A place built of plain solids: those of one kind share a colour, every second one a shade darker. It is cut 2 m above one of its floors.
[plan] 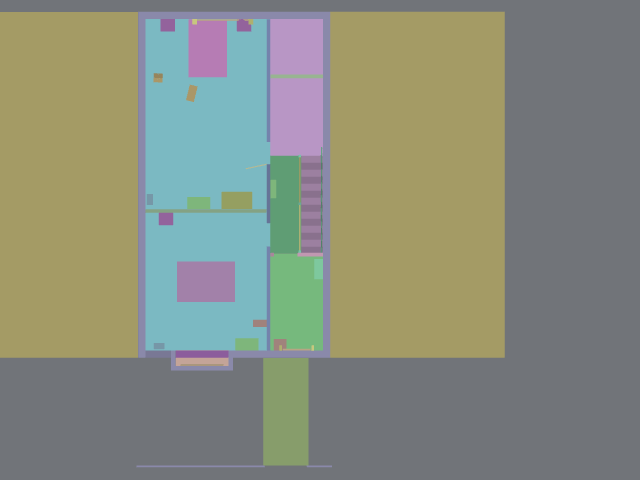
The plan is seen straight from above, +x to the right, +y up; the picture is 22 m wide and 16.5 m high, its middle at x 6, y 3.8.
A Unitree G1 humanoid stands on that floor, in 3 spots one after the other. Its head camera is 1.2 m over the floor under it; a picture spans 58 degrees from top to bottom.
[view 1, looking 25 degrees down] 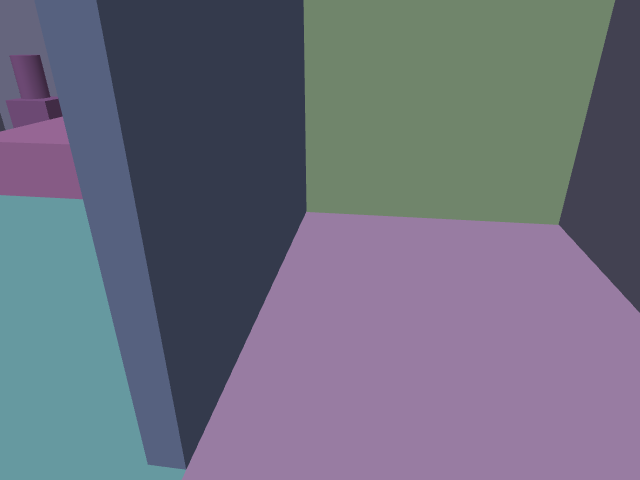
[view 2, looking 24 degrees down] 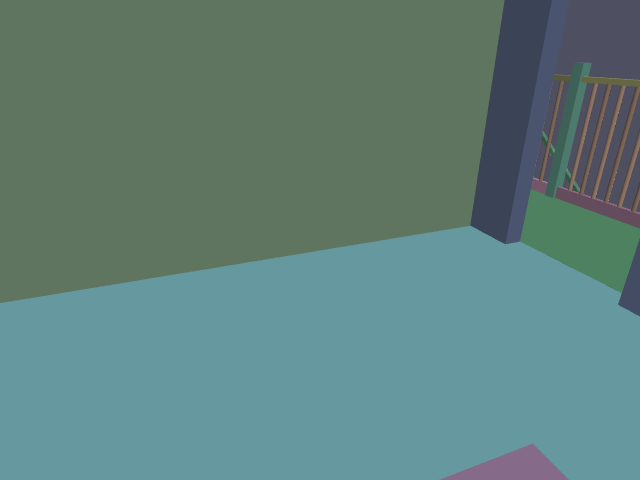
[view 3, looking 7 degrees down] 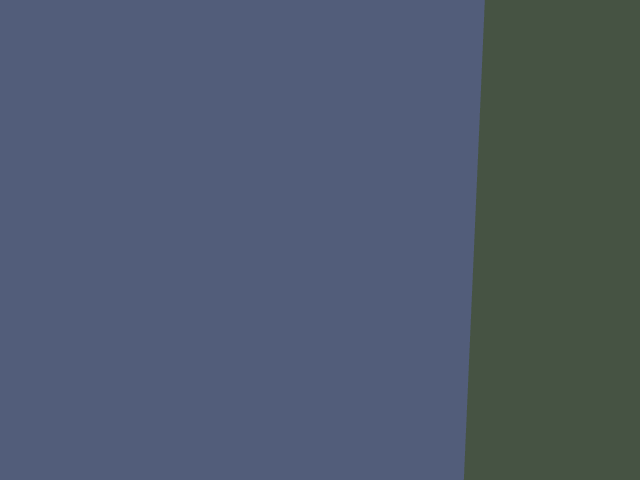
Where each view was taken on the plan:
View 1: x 4.82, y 6.33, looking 98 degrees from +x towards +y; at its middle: upper_floor_back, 2.84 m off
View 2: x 2.05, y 2.35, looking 69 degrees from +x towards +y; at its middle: bedrooms_wall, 2.80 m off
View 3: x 5.73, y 9.01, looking -174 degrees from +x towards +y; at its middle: landing_wall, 1.46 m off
